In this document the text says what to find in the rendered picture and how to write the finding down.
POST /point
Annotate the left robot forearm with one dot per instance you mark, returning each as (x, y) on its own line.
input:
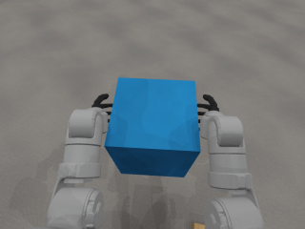
(82, 151)

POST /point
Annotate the robot left hand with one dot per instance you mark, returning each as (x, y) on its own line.
(97, 104)

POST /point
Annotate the right robot forearm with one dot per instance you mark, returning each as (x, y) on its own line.
(226, 148)

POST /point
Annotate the left robot upper arm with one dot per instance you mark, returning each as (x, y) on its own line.
(76, 208)

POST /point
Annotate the robot right hand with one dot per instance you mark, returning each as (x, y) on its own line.
(210, 107)

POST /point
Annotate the right robot upper arm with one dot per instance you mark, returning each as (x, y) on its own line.
(232, 213)

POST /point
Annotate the carton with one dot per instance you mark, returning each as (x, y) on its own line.
(153, 128)

